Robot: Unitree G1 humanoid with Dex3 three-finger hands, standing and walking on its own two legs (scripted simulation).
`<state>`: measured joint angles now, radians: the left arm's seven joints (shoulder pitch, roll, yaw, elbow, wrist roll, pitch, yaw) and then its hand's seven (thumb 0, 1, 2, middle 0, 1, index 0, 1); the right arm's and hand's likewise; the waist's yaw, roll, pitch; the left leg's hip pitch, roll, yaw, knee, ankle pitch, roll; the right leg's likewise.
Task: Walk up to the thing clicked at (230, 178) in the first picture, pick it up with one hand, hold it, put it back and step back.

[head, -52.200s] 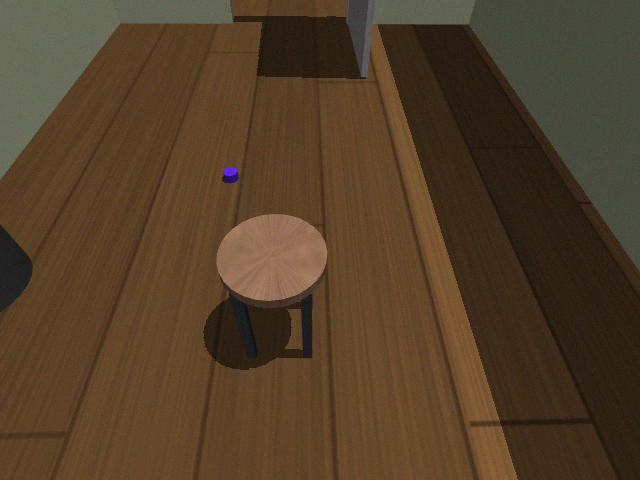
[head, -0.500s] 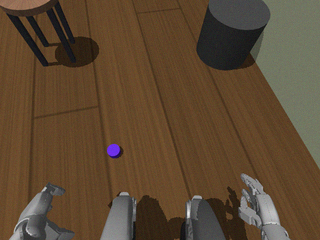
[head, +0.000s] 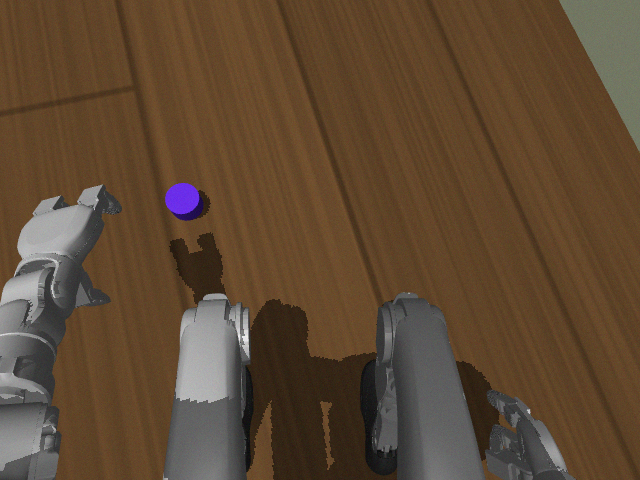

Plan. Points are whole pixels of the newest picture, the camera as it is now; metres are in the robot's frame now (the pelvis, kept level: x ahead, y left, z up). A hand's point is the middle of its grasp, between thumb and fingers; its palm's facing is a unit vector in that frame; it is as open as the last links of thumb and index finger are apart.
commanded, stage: rise first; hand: left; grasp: from above
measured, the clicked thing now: (184, 202) +0.55 +0.27 -0.41
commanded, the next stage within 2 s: none
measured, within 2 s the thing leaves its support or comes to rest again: neither
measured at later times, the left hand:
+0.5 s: hand (121, 222) +0.44 +0.31 -0.22, palm faces -0.45 -0.04 -0.89, open 13.6 cm
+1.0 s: hand (138, 208) +0.48 +0.31 -0.27, palm faces -0.46 -0.06 -0.89, open 14.0 cm
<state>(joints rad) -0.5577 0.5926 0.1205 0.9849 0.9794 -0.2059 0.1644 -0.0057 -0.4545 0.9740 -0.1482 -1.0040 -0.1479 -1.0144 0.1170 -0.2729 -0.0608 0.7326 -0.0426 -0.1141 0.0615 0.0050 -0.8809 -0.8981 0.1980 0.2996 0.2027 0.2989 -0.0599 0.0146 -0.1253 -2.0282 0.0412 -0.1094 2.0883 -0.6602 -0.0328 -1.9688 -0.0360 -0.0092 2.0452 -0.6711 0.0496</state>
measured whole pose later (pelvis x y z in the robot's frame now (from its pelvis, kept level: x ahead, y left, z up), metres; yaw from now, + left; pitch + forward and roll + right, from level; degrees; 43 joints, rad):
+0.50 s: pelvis -0.01 +0.01 -0.08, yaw -3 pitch +32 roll -8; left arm -0.89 0.78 0.12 1.35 1.29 -0.30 0.31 0.00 -0.43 0.95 -0.17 -0.90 -0.17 -0.90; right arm 0.16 -0.27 0.00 0.77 -0.14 -0.02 0.11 0.00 -0.91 -0.90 0.20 0.30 0.20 0.30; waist -0.20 -0.02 -0.07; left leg -2.27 0.02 -0.15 2.34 -0.65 -0.01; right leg -2.17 -0.02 -0.01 2.26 -0.66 0.06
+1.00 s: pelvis +0.00 +0.01 -0.10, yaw -5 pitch +34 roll -10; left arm -0.98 0.85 0.15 1.44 1.29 -0.26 0.34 0.00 -0.52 0.99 -0.09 -1.01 -0.10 -1.01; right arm 0.14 -0.27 0.07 0.73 -0.18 -0.02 0.14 0.00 -0.91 -0.90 0.20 0.30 0.20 0.30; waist -0.25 -0.02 -0.01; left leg -2.34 0.02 -0.18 2.43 -0.69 -0.01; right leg -2.23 -0.01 -0.03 2.32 -0.69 0.07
